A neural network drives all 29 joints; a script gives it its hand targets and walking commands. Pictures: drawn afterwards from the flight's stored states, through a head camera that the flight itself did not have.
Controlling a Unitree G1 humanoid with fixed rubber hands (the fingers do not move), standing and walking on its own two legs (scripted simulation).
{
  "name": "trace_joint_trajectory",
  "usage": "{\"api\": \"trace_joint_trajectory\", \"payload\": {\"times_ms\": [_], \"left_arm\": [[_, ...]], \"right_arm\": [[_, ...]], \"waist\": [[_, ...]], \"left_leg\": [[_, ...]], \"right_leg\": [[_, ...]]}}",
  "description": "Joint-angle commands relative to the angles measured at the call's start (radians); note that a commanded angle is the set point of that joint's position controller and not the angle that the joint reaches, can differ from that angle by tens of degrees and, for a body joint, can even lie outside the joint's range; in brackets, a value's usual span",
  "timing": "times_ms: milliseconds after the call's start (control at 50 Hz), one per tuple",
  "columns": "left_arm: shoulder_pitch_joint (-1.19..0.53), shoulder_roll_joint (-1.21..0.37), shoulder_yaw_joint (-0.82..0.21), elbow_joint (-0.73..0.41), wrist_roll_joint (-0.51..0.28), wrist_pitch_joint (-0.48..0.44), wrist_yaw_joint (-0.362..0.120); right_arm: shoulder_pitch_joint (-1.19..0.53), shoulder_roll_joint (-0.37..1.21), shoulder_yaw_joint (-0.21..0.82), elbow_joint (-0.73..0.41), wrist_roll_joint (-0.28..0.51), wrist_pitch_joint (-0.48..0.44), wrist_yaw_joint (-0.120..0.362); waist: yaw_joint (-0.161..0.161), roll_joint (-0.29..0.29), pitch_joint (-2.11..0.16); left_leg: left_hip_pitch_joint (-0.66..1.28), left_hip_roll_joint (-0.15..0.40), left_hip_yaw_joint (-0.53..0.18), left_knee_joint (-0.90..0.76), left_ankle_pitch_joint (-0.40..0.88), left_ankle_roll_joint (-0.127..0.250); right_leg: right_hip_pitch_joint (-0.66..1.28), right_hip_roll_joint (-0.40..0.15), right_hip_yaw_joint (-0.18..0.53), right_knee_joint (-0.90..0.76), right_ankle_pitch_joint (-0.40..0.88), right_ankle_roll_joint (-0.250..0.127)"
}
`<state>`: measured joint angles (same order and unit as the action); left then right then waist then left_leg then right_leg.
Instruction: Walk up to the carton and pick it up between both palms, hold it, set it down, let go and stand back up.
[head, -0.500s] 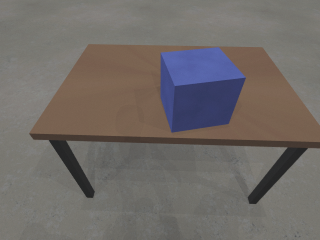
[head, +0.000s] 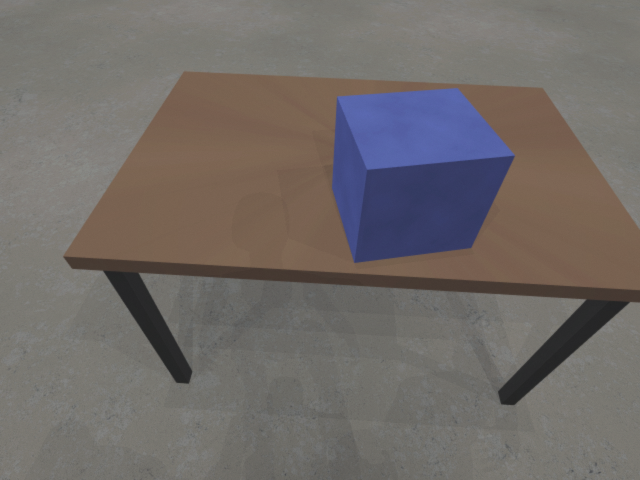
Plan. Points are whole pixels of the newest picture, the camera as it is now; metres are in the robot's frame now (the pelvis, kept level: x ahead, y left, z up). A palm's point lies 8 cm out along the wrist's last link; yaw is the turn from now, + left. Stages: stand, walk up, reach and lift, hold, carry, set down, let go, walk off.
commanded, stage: stand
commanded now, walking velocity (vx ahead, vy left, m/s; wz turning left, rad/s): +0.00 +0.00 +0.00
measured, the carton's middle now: (406, 174) +0.65 -0.14 +0.01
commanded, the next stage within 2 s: none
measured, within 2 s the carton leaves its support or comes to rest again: neither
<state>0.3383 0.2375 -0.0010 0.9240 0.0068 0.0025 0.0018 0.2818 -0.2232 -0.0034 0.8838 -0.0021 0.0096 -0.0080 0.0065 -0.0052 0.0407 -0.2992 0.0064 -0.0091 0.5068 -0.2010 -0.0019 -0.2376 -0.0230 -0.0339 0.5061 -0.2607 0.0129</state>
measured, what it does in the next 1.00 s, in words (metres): walks ahead: right foot, then left foot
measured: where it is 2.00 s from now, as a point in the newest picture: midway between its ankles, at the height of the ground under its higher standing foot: outside the picture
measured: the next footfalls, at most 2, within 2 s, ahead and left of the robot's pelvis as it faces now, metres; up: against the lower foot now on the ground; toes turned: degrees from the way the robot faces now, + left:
right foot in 0.50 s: +0.18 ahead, -0.30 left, +0.00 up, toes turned -4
left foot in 0.94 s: +0.21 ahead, -0.04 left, +0.00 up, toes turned -2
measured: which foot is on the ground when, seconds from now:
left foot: down 0.00-0.52, up 0.54-0.92, down 0.94-1.00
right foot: down 0.00-0.24, up 0.26-0.48, down 0.50-1.00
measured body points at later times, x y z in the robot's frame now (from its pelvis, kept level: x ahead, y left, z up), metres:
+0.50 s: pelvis +0.06 -0.08 -0.02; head +0.07 -0.07 +0.43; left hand +0.12 +0.20 -0.15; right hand +0.01 -0.36 -0.15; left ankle +0.04 +0.12 -0.73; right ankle +0.12 -0.22 -0.73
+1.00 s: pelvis +0.17 -0.14 -0.02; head +0.22 -0.13 +0.42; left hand +0.19 +0.10 -0.17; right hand +0.30 -0.37 -0.15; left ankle +0.25 -0.02 -0.74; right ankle +0.13 -0.23 -0.73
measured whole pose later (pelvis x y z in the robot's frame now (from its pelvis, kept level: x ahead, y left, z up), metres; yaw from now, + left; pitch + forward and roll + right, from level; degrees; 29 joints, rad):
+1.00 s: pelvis +0.17 -0.14 -0.02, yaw +1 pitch -4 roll +0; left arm 0.35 0.22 -0.01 0.81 0.00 0.00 0.02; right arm 0.17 -0.21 -0.01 0.76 -0.02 0.01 0.00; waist 0.04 -0.03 0.19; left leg -0.39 0.00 0.03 0.69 -0.24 0.01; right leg -0.21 -0.04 -0.12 0.79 -0.39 -0.03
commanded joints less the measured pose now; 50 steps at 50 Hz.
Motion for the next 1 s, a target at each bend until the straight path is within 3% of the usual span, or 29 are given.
{"api": "trace_joint_trajectory", "payload": {"times_ms": [0,140,160,180,200,220,240,300,360,400,420,440,460,480,500,520,540,560,600,700,780,840,860,880,900,920,940,960,980], "left_arm": [[0.015,0.152,0.03,-0.08,-0.006,-0.034,0.016],[0.023,0.147,0.031,-0.083,-0.01,-0.033,0.022],[0.089,0.202,0.076,-0.096,0.031,-0.015,-0.005],[0.051,0.163,0.073,-0.111,0.04,-0.001,-0.015],[0.053,0.125,0.068,-0.126,0.05,0.011,-0.021],[0.045,0.134,0.073,-0.138,0.064,0.024,-0.025],[0.045,0.144,0.08,-0.155,0.065,0.029,-0.032],[-0.011,0.14,0.093,-0.206,0.058,0.009,-0.041],[0.018,0.129,0.101,-0.218,0.04,0.003,-0.051],[0.088,0.12,0.108,-0.213,0.03,-0.001,-0.06],[0.179,0.118,0.115,-0.192,0.023,-0.005,-0.064],[0.304,0.133,0.128,-0.151,0.016,-0.011,-0.064],[0.408,0.183,0.148,-0.103,0.019,-0.015,-0.057],[0.465,0.247,0.158,-0.079,0.033,-0.014,-0.05],[0.379,0.299,0.143,-0.117,0.05,-0.012,-0.039],[0.189,0.367,0.15,-0.175,0.046,0.001,-0.02],[0.116,0.39,0.158,-0.197,0.028,0.006,-0.007],[0.095,0.355,0.143,-0.206,0.016,-0.002,-0.005],[0.104,0.298,0.118,-0.201,0.032,-0.018,0.004],[0.089,0.163,0.06,-0.138,0.052,-0.052,0.021],[0.052,0.177,0.05,-0.158,0.028,-0.055,0.021],[0.08,0.182,0.048,-0.173,0.004,-0.027,0.019],[0.08,0.183,0.042,-0.179,-0.005,-0.019,0.019],[0.061,0.209,0.049,-0.208,-0.001,-0.022,0.028],[0.095,0.203,0.053,-0.209,-0.01,-0.026,0.027],[0.149,0.184,0.052,-0.223,-0.024,-0.025,0.029],[0.166,0.142,0.039,-0.23,-0.031,-0.018,0.032],[0.155,0.098,0.025,-0.248,-0.031,0.001,0.038],[0.127,0.113,0.04,-0.252,-0.013,0.015,0.041]], "right_arm": [[0.043,-0.158,-0.039,-0.058,0.001,-0.025,-0.008],[0.03,-0.156,-0.033,-0.041,0.003,-0.022,-0.011],[0.171,-0.167,-0.072,-0.051,-0.052,-0.034,-0.019],[0.192,-0.227,-0.091,-0.033,-0.062,-0.033,-0.028],[0.239,-0.276,-0.109,-0.007,-0.065,-0.027,-0.038],[0.245,-0.299,-0.117,0.004,-0.07,-0.024,-0.049],[0.224,-0.301,-0.12,-0.006,-0.075,-0.029,-0.059],[0.168,-0.261,-0.111,-0.028,-0.077,-0.057,-0.061],[0.081,-0.245,-0.111,-0.05,-0.071,-0.062,-0.052],[0.0,-0.247,-0.113,-0.076,-0.068,-0.057,-0.043],[-0.069,-0.244,-0.111,-0.092,-0.067,-0.052,-0.036],[-0.134,-0.225,-0.102,-0.111,-0.069,-0.044,-0.03],[-0.105,-0.149,-0.08,-0.119,-0.071,-0.038,-0.028],[-0.039,-0.066,-0.053,-0.121,-0.063,-0.033,-0.021],[0.042,-0.028,-0.042,-0.134,-0.047,-0.026,-0.019],[0.109,-0.106,-0.07,-0.143,-0.026,-0.01,-0.021],[0.121,-0.157,-0.078,-0.141,-0.028,0.0,-0.021],[0.118,-0.184,-0.08,-0.136,-0.035,-0.003,-0.02],[0.134,-0.176,-0.076,-0.104,-0.042,-0.019,-0.01],[0.1,-0.13,-0.066,-0.129,-0.037,-0.009,0.008],[0.072,-0.081,-0.043,-0.152,-0.017,-0.013,0.007],[0.008,-0.077,-0.039,-0.167,-0.014,-0.02,-0.001],[0.01,-0.087,-0.042,-0.172,-0.017,-0.023,-0.006],[-0.015,-0.189,-0.07,-0.21,-0.018,-0.02,-0.001],[0.022,-0.218,-0.079,-0.202,-0.018,-0.019,0.0],[0.048,-0.257,-0.089,-0.207,-0.014,-0.015,-0.001],[0.073,-0.261,-0.089,-0.181,0.0,-0.013,-0.003],[0.054,-0.266,-0.092,-0.16,0.01,-0.007,-0.006],[-0.005,-0.246,-0.088,-0.165,0.003,0.004,-0.008]], "waist": [[-0.025,-0.012,-0.021],[-0.017,-0.03,-0.033],[-0.024,-0.112,-0.092],[-0.038,-0.028,0.014],[-0.053,0.081,0.048],[-0.065,0.102,0.1],[-0.058,0.086,0.153],[-0.053,0.124,0.204],[-0.017,0.203,0.165],[0.033,0.252,0.114],[0.091,0.24,0.083],[0.163,0.17,0.052],[0.204,-0.007,-0.002],[0.222,-0.249,-0.025],[0.166,-0.324,0.004],[0.079,-0.255,0.038],[0.048,-0.234,0.096],[0.034,-0.2,0.143],[0.029,-0.119,0.161],[-0.003,0.027,0.193],[-0.028,-0.08,0.119],[0.008,-0.147,0.048],[0.004,-0.135,0.028],[-0.028,-0.105,0.026],[-0.033,-0.034,-0.072],[-0.045,0.054,-0.17],[-0.06,0.081,-0.238],[-0.05,0.215,-0.256],[-0.053,0.245,-0.2]], "left_leg": [[0.076,0.087,-0.109,-0.089,0.038,0.039],[0.098,0.085,-0.092,-0.065,0.144,0.029],[0.185,0.103,-0.139,-0.075,-0.312,0.089],[0.208,0.178,-0.287,-0.152,-0.511,0.135],[0.224,0.304,-0.469,-0.27,-0.693,0.196],[0.174,0.41,-0.583,-0.324,-0.73,0.256],[0.134,0.442,-0.608,-0.336,-0.697,0.284],[0.094,0.41,-0.543,-0.32,-0.501,0.287],[0.059,0.358,-0.406,-0.278,-0.43,0.245],[-0.062,0.294,-0.272,-0.215,-0.4,0.197],[-0.196,0.23,-0.166,-0.142,-0.417,0.159],[-0.335,0.152,-0.07,-0.005,-0.469,0.124],[-0.41,0.055,0.011,0.223,-0.52,0.085],[-0.427,-0.051,0.105,0.5,-0.579,0.056],[-0.453,-0.094,0.005,0.681,-0.563,0.022],[-0.417,-0.021,-0.019,0.75,-0.534,0.019],[-0.402,0.023,-0.036,0.791,-0.488,0.025],[-0.431,0.046,-0.051,0.802,-0.409,0.029],[-0.421,0.086,-0.058,0.768,-0.295,0.03],[-0.282,0.074,-0.09,0.591,-0.169,0.006],[-0.091,0.058,-0.014,0.321,-0.059,0.005],[0.002,0.003,0.07,0.181,0.041,0.007],[0.071,-0.003,0.072,0.105,0.126,0.016],[0.071,0.037,0.023,0.002,0.335,0.035],[0.15,0.096,-0.022,0.06,0.614,0.077],[0.21,0.218,-0.109,0.141,0.942,0.175],[0.301,0.333,-0.231,0.147,1.063,0.283],[0.291,0.418,-0.36,0.038,0.807,0.337],[0.185,0.412,-0.382,-0.029,0.543,0.326]], "right_leg": [[-0.046,-0.091,0.116,-0.137,0.047,-0.032],[0.001,-0.1,0.105,-0.138,0.152,-0.043],[-0.056,-0.033,0.057,-0.023,-0.331,-0.071],[-0.256,-0.006,0.04,0.068,-0.429,-0.058],[-0.358,0.032,-0.036,0.237,-0.381,-0.029],[-0.406,-0.017,0.013,0.394,-0.373,-0.019],[-0.444,-0.049,0.048,0.44,-0.339,-0.019],[-0.467,-0.11,0.112,0.436,-0.22,-0.016],[-0.365,-0.126,0.106,0.367,-0.184,-0.003],[-0.162,-0.116,0.074,0.277,-0.135,-0.018],[0.042,-0.09,0.028,0.201,-0.057,-0.03],[0.255,-0.041,-0.04,0.132,0.043,-0.03],[0.385,-0.009,-0.04,0.116,0.027,-0.027],[0.349,-0.075,0.063,0.006,-0.134,-0.05],[0.185,-0.224,0.41,-0.163,-0.491,-0.133],[0.032,-0.379,0.674,-0.374,-0.848,-0.241],[-0.034,-0.428,0.788,-0.443,-0.939,-0.304],[-0.026,-0.422,0.783,-0.441,-0.881,-0.312],[0.001,-0.394,0.622,-0.324,-0.616,-0.277],[-0.066,-0.354,0.347,-0.235,0.067,-0.222],[-0.061,-0.26,0.092,-0.088,0.635,-0.173],[-0.011,-0.182,0.041,0.031,0.671,-0.111],[-0.032,-0.169,0.035,0.082,0.634,-0.087],[0.015,-0.166,0.028,0.131,0.803,-0.089],[0.033,-0.127,-0.013,0.226,0.711,-0.06],[0.019,-0.057,-0.05,0.403,0.536,-0.028],[-0.073,0.017,-0.04,0.518,0.202,-0.008],[-0.162,0.022,0.0,0.503,-0.295,-0.014],[-0.14,-0.018,0.044,0.492,-0.41,-0.026]]}}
